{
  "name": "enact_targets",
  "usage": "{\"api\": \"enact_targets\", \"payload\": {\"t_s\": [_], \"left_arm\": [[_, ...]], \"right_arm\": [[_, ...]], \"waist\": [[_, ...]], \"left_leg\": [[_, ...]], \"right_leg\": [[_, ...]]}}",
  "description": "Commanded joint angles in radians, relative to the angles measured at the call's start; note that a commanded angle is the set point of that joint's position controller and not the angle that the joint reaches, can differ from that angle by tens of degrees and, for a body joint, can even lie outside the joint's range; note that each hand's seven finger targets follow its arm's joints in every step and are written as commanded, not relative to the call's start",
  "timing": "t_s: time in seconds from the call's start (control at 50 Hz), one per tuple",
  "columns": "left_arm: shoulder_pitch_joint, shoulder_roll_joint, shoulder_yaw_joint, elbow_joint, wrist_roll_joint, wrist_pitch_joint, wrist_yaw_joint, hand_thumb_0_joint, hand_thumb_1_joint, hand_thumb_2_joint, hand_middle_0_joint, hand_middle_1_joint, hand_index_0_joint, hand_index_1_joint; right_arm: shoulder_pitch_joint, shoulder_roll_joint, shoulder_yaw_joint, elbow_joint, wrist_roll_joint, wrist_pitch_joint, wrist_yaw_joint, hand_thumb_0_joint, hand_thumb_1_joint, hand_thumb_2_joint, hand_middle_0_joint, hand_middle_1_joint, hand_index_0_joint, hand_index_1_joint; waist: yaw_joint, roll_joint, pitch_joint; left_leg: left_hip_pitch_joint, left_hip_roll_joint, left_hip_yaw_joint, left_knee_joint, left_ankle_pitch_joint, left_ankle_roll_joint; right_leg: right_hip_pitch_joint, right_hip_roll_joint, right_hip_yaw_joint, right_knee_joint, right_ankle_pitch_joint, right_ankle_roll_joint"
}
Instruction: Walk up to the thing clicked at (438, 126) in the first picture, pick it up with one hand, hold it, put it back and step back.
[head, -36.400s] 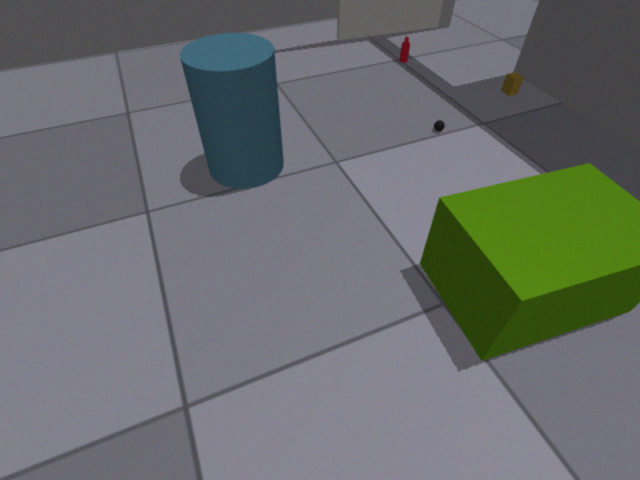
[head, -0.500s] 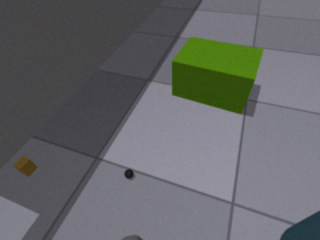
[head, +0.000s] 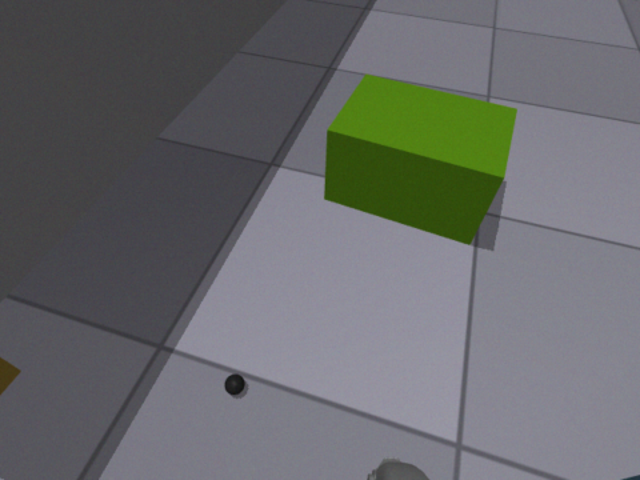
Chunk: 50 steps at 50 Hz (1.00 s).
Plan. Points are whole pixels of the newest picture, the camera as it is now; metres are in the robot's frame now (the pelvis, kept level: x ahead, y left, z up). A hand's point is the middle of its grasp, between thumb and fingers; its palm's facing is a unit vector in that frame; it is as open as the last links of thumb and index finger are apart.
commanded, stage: walk up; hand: left
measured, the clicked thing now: (234, 384) +0.50 +0.24 -0.73
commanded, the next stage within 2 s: stand in 1.64 s
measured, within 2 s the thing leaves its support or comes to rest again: neither
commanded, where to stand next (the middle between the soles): +0.11 -0.01 m, yaw +0 degrees
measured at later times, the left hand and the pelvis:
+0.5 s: hand out of the picture +0.13 +0.27 -0.16, palm faces +0.01 -0.94 -0.35, open 7.4 cm; pelvis +0.06 +0.01 +0.00, yaw +1 degrees
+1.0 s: hand out of the picture +0.16 +0.25 -0.14, palm faces +0.02 -0.94 -0.34, open 7.4 cm; pelvis +0.08 -0.01 +0.02, yaw +1 degrees
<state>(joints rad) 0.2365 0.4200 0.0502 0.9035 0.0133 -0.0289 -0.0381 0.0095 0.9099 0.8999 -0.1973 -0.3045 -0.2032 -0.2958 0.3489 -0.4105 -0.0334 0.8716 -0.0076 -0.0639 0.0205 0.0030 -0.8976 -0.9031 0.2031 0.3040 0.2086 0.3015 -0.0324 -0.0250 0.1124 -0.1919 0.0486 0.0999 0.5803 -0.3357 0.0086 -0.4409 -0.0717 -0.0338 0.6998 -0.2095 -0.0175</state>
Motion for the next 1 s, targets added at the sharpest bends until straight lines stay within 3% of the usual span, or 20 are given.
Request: {"api": "enact_targets", "payload": {"t_s": [0.0, 0.02, 0.04, 0.06, 0.08, 0.12, 0.18, 0.24, 0.26, 0.28, 0.3, 0.32, 0.36, 0.4, 0.42, 0.44, 0.48, 0.66, 0.8, 0.98], "left_arm": [[0.073, 0.177, 0.048, -0.012, 0.0, -0.037, 0.032, 0.0, 0.9, 0.9, -0.2, -0.3, -0.2, -0.3], [0.14, 0.261, 0.081, -0.03, 0.005, -0.045, 0.029, 0.0, 0.9, 0.9, -0.2, -0.3, -0.2, -0.3], [0.127, 0.307, 0.083, -0.047, -0.003, -0.048, 0.03, 0.0, 0.9, 0.9, -0.2, -0.3, -0.2, -0.3], [0.086, 0.329, 0.085, -0.048, -0.008, -0.042, 0.028, 0.0, 0.9, 0.9, -0.2, -0.3, -0.2, -0.3], [0.073, 0.299, 0.078, -0.055, -0.012, -0.037, 0.032, 0.0, 0.9, 0.9, -0.2, -0.3, -0.2, -0.3], [0.005, 0.267, 0.062, -0.06, -0.005, -0.031, 0.038, 0.0, 0.9, 0.9, -0.2, -0.3, -0.2, -0.3], [-0.027, 0.248, 0.05, -0.068, 0.012, -0.024, 0.033, 0.0, 0.9, 0.9, -0.2, -0.3, -0.2, -0.3], [-0.113, 0.21, 0.032, -0.06, -0.006, -0.004, 0.031, 0.0, 0.9, 0.9, -0.2, -0.3, -0.2, -0.3], [-0.118, 0.167, 0.016, -0.062, -0.013, 0.002, 0.03, 0.0, 0.9, 0.9, -0.2, -0.3, -0.2, -0.3], [-0.105, 0.112, -0.002, -0.06, -0.021, 0.007, 0.029, 0.0, 0.9, 0.9, -0.2, -0.3, -0.2, -0.3], [-0.092, 0.13, 0.002, -0.035, -0.027, 0.017, 0.036, 0.0, 0.9, 0.9, -0.2, -0.3, -0.2, -0.3], [-0.089, 0.185, 0.021, 0.0, -0.016, 0.021, 0.04, 0.0, 0.9, 0.9, -0.2, -0.3, -0.2, -0.3], [-0.055, 0.148, 0.01, 0.04, -0.023, 0.013, 0.034, 0.0, 0.9, 0.9, -0.2, -0.3, -0.2, -0.3], [-0.033, 0.157, 0.011, 0.084, -0.021, -0.004, 0.039, 0.0, 0.9, 0.9, -0.2, -0.3, -0.2, -0.3], [-0.063, 0.178, 0.01, 0.088, -0.017, -0.01, 0.041, 0.0, 0.9, 0.9, -0.2, -0.3, -0.2, -0.3], [-0.099, 0.182, 0.004, 0.09, -0.017, -0.01, 0.039, 0.0, 0.9, 0.9, -0.2, -0.3, -0.2, -0.3], [-0.129, 0.172, -0.008, 0.1, -0.02, -0.008, 0.036, 0.0, 0.9, 0.9, -0.2, -0.3, -0.2, -0.3], [-0.174, 0.161, -0.02, 0.185, -0.021, -0.01, 0.039, 0.0, 0.9, 0.9, -0.2, -0.3, -0.2, -0.3], [-0.2, 0.143, -0.019, 0.213, -0.015, -0.007, 0.04, 0.0, 0.9, 0.9, -0.2, -0.3, -0.2, -0.3], [-0.215, 0.14, -0.008, 0.217, -0.007, -0.006, 0.04, 0.0, 0.9, 0.9, -0.2, -0.3, -0.2, -0.3]], "right_arm": [[-0.04, -0.18, -0.04, -0.066, 0.026, 0.003, -0.027, 0.0, -0.9, -0.9, 0.2, 0.3, 0.2, 0.3], [0.015, -0.143, -0.028, -0.088, 0.026, 0.0, -0.02, 0.0, -0.9, -0.9, 0.2, 0.3, 0.2, 0.3], [0.046, -0.134, -0.022, -0.074, 0.02, 0.008, -0.022, 0.0, -0.9, -0.9, 0.2, 0.3, 0.2, 0.3], [-0.002, -0.22, -0.053, -0.051, 0.007, 0.022, -0.033, 0.0, -0.9, -0.9, 0.2, 0.3, 0.2, 0.3], [-0.02, -0.231, -0.055, -0.04, 0.01, 0.022, -0.033, 0.0, -0.9, -0.9, 0.2, 0.3, 0.2, 0.3], [0.005, -0.224, -0.057, -0.004, 0.015, 0.019, -0.027, 0.0, -0.9, -0.9, 0.2, 0.3, 0.2, 0.3], [0.024, -0.18, -0.048, 0.036, 0.003, 0.016, -0.017, 0.0, -0.9, -0.9, 0.2, 0.3, 0.2, 0.3], [0.043, -0.163, -0.053, 0.089, -0.005, 0.008, -0.024, 0.0, -0.9, -0.9, 0.2, 0.3, 0.2, 0.3], [0.038, -0.181, -0.056, 0.094, -0.013, 0.005, -0.03, 0.0, -0.9, -0.9, 0.2, 0.3, 0.2, 0.3], [-0.009, -0.227, -0.062, 0.077, -0.022, -0.002, -0.035, 0.0, -0.9, -0.9, 0.2, 0.3, 0.2, 0.3], [-0.114, -0.301, -0.063, 0.048, -0.012, -0.004, -0.033, 0.0, -0.9, -0.9, 0.2, 0.3, 0.2, 0.3], [-0.185, -0.302, -0.063, 0.037, -0.007, -0.001, -0.028, 0.0, -0.9, -0.9, 0.2, 0.3, 0.2, 0.3], [-0.235, -0.238, -0.033, 0.05, -0.008, -0.002, -0.03, 0.0, -0.9, -0.9, 0.2, 0.3, 0.2, 0.3], [-0.236, -0.21, -0.022, 0.072, 0.004, 0.0, -0.025, 0.0, -0.9, -0.9, 0.2, 0.3, 0.2, 0.3], [-0.222, -0.194, -0.016, 0.081, 0.007, 0.002, -0.023, 0.0, -0.9, -0.9, 0.2, 0.3, 0.2, 0.3], [-0.212, -0.191, -0.015, 0.091, 0.01, 0.006, -0.024, 0.0, -0.9, -0.9, 0.2, 0.3, 0.2, 0.3], [-0.238, -0.194, -0.015, 0.11, 0.009, 0.009, -0.028, 0.0, -0.9, -0.9, 0.2, 0.3, 0.2, 0.3], [-0.301, -0.174, -0.006, 0.182, 0.017, 0.019, -0.025, 0.0, -0.9, -0.9, 0.2, 0.3, 0.2, 0.3], [-0.349, -0.164, -0.005, 0.217, 0.009, 0.028, -0.021, 0.0, -0.9, -0.9, 0.2, 0.3, 0.2, 0.3], [-0.348, -0.158, -0.007, 0.233, 0.003, 0.026, -0.022, 0.0, -0.9, -0.9, 0.2, 0.3, 0.2, 0.3]], "waist": [[0.069, 0.031, -0.162], [0.082, -0.158, -0.235], [0.075, -0.208, -0.22], [0.086, -0.159, -0.156], [0.086, -0.123, -0.118], [0.05, -0.135, -0.079], [0.043, -0.177, -0.103], [-0.008, -0.103, -0.139], [-0.014, -0.043, -0.132], [0.005, 0.094, -0.122], [0.032, 0.195, -0.072], [0.044, 0.147, -0.012], [0.079, 0.131, -0.033], [0.084, 0.155, -0.11], [0.064, 0.124, -0.145], [0.041, 0.106, -0.15], [0.04, 0.092, -0.139], [0.032, 0.009, -0.167], [0.038, 0.015, -0.137], [0.034, 0.022, -0.145]], "left_leg": [[-0.127, 0.094, -0.057, 0.123, 0.388, 0.081], [-0.244, 0.028, -0.024, 0.319, 0.087, 0.066], [-0.339, -0.057, -0.053, 0.445, -0.234, 0.034], [-0.37, -0.015, -0.1, 0.519, -0.318, 0.038], [-0.383, 0.004, -0.133, 0.514, -0.295, 0.035], [-0.348, 0.034, -0.124, 0.42, -0.213, 0.023], [-0.189, 0.0, -0.071, 0.226, -0.128, 0.013], [0.01, -0.039, -0.026, -0.008, 0.084, 0.01], [0.057, -0.02, -0.071, -0.076, 0.111, 0.016], [0.036, 0.119, -0.298, -0.202, 0.042, 0.051], [-0.145, 0.291, -0.536, -0.334, -0.146, 0.147], [-0.26, 0.309, -0.537, -0.331, -0.186, 0.198], [-0.182, 0.192, -0.34, -0.244, -0.008, 0.129], [-0.132, 0.143, -0.239, -0.148, 0.247, 0.064], [-0.12, 0.12, -0.214, -0.132, 0.261, 0.049], [-0.103, 0.1, -0.206, -0.161, 0.168, 0.041], [-0.053, 0.097, -0.199, -0.191, 0.117, 0.039], [0.083, 0.086, -0.155, -0.213, 0.28, 0.025], [0.099, 0.087, -0.154, -0.277, 0.235, 0.016], [0.093, 0.09, -0.146, -0.312, 0.235, 0.006]], "right_leg": [[0.331, 0.026, 0.006, -0.194, 0.252, -0.045], [0.462, -0.128, 0.239, -0.244, 0.1, -0.096], [0.437, -0.334, 0.548, -0.372, 0.014, -0.224], [0.363, -0.358, 0.579, -0.373, -0.114, -0.296], [0.324, -0.318, 0.505, -0.374, -0.118, -0.288], [0.229, -0.23, 0.349, -0.365, -0.15, -0.23], [0.126, -0.183, 0.233, -0.324, -0.001, -0.206], [0.014, -0.145, 0.141, -0.19, -0.077, -0.147], [-0.046, -0.124, 0.127, -0.146, -0.131, -0.104], [-0.087, -0.053, 0.078, -0.05, -0.182, -0.051], [-0.018, 0.045, 0.021, 0.023, -0.283, -0.011], [0.078, 0.015, 0.052, 0.094, -0.304, -0.011], [0.125, 0.014, 0.044, -0.052, -0.193, -0.015], [0.256, 0.003, 0.061, -0.189, 0.041, -0.014], [0.286, -0.021, 0.094, -0.204, 0.115, -0.02], [0.272, -0.028, 0.109, -0.209, 0.1, -0.027], [0.244, -0.031, 0.097, -0.219, 0.094, -0.022], [0.277, -0.064, 0.114, -0.342, 0.207, -0.01], [0.276, -0.061, 0.111, -0.414, 0.128, 0.003], [0.322, -0.059, 0.106, -0.433, 0.138, 0.006]]}}
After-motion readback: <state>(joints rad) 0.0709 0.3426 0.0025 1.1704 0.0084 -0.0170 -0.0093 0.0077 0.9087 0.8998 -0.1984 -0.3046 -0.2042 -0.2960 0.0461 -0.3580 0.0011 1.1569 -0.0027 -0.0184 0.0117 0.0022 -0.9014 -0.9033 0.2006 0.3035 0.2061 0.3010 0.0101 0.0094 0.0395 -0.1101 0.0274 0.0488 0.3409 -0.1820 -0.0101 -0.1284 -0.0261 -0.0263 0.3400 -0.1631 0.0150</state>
